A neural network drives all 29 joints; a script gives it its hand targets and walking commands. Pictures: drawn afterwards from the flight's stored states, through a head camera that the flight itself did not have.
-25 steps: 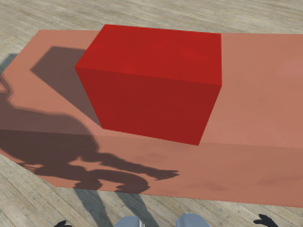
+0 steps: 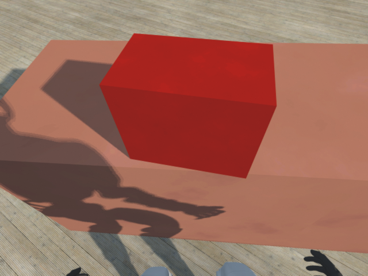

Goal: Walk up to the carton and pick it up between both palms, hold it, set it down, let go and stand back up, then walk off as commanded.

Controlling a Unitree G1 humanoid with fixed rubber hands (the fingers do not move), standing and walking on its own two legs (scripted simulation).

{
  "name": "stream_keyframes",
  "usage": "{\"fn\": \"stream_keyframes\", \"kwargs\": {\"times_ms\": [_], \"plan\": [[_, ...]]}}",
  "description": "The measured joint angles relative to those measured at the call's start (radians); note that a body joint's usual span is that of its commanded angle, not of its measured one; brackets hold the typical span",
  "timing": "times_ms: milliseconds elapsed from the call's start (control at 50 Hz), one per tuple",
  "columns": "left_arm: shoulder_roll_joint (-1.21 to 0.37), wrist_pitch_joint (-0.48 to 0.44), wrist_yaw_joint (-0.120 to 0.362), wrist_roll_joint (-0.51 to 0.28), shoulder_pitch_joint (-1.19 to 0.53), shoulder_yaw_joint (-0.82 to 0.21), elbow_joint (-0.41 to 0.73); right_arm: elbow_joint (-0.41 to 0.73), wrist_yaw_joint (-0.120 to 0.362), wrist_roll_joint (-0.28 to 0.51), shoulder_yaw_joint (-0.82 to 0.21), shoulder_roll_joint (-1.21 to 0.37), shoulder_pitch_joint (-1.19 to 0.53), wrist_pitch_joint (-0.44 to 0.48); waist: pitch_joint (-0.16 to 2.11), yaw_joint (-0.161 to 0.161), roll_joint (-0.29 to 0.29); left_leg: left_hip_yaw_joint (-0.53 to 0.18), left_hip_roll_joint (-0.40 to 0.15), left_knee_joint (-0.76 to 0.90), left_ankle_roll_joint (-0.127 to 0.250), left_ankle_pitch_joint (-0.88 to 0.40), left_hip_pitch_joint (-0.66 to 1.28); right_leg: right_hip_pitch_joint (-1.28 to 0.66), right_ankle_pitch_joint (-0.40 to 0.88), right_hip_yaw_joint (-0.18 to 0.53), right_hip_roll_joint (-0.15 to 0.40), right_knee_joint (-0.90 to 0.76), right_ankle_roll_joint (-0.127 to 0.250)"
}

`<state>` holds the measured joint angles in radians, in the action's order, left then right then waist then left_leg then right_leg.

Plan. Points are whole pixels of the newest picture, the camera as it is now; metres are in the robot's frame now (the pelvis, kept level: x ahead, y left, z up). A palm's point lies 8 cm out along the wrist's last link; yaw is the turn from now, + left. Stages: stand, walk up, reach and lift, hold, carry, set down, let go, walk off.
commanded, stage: walk up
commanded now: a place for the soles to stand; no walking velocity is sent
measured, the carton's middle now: (192, 109) +0.44 -0.01 +0.10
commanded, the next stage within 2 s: reach and lift in 1.62 s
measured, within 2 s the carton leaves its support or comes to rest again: neither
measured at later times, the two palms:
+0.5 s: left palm out of the picture +0.11 +0.26 -0.08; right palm out of the picture +0.10 -0.33 -0.12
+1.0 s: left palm out of the picture +0.11 +0.27 -0.10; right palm out of the picture +0.11 -0.32 -0.10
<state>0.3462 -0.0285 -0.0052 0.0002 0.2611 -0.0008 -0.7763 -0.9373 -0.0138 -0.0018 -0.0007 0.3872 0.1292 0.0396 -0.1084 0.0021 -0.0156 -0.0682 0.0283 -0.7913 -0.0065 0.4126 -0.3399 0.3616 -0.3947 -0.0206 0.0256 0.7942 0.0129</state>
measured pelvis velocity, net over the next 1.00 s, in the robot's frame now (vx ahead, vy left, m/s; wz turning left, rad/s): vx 0.03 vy -0.01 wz -0.02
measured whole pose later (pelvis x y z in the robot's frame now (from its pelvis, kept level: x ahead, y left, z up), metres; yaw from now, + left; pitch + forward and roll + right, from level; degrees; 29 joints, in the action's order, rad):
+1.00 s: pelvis +0.03 -0.01 +0.00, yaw -1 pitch -5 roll +0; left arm 0.35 0.00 0.01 0.00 0.27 0.00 -0.80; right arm -0.94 -0.01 0.00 0.00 0.37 0.18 0.04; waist -0.09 0.01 0.00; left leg -0.07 0.00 -0.77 0.02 0.35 -0.37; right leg 0.29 -0.39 -0.02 0.01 0.76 0.01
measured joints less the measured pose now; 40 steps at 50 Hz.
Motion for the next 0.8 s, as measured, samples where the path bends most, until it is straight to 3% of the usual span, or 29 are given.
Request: {"fn": "stream_keyframes", "kwargs": {"times_ms": [240, 300, 340, 440, 520, 620, 680, 720, 800], "plan": [[0.000, 0.000, 0.020, 0.000, 0.000, 0.000, 0.000, -0.001, 0.004, 0.000, 0.000, 0.000, 0.038, 0.003, 0.033, 0.007, 0.000, 0.000, 0.000, 0.000, 0.013, 0.015, 0.010, -0.001, -0.050, 0.000, 0.000, 0.025, -0.001], [0.000, 0.000, 0.022, 0.000, 0.000, 0.000, 0.000, -0.001, 0.004, 0.000, 0.000, 0.000, 0.073, 0.005, 0.034, 0.006, 0.001, 0.000, -0.007, 0.000, 0.002, 0.024, 0.019, -0.001, -0.075, 0.000, -0.001, 0.037, -0.001], [0.000, -0.001, 0.024, 0.000, 0.000, 0.000, 0.000, -0.001, 0.004, 0.000, 0.000, 0.000, 0.095, 0.005, 0.035, 0.009, -0.001, -0.001, -0.016, -0.001, -0.010, 0.030, 0.022, -0.001, -0.022, -0.001, -0.009, 0.029, 0.001], [0.000, -0.012, 0.022, 0.000, 0.009, 0.000, 0.000, -0.001, 0.004, 0.000, 0.000, 0.000, 0.110, 0.003, 0.035, 0.014, -0.001, 0.001, -0.006, -0.155, 0.024, 0.055, -0.043, -0.030, -0.038, 0.000, -0.016, 0.002, 0.019], [0.000, -0.012, 0.009, 0.000, 0.013, 0.000, 0.000, -0.001, 0.004, 0.000, 0.000, 0.000, 0.098, 0.003, 0.035, 0.020, -0.001, 0.000, -0.009, -0.165, 0.036, 0.056, -0.070, -0.058, -0.037, 0.000, -0.016, -0.019, 0.020], [0.000, -0.012, 0.002, 0.000, 0.013, 0.000, 0.000, 0.000, 0.004, 0.000, 0.000, 0.001, 0.066, 0.003, 0.035, 0.026, -0.002, -0.001, -0.012, -0.063, 0.039, 0.047, -0.070, -0.067, -0.043, -0.001, -0.017, -0.020, 0.014], [0.000, -0.003, 0.001, 0.000, 0.012, 0.000, -0.001, -0.001, 0.004, 0.000, 0.000, -0.003, 0.058, 0.011, 0.030, 0.021, 0.004, 0.001, -0.009, 0.035, 0.019, -0.112, -0.041, -0.065, -0.053, -0.001, -0.012, 0.023, 0.008], [0.000, 0.013, -0.001, 0.000, 0.012, 0.000, -0.001, -0.001, 0.004, 0.000, 0.000, -0.013, 0.066, 0.013, 0.030, 0.015, 0.013, 0.000, -0.005, 0.017, 0.001, -0.091, -0.026, -0.058, -0.078, -0.001, -0.011, 0.093, 0.008], [0.000, 0.028, 0.002, 0.000, 0.013, 0.000, 0.000, -0.001, 0.004, 0.000, 0.000, -0.016, 0.069, 0.013, 0.030, 0.010, 0.016, 0.000, -0.018, 0.018, 0.004, -0.074, -0.008, -0.056, -0.133, 0.000, -0.011, 0.139, 0.008]]}}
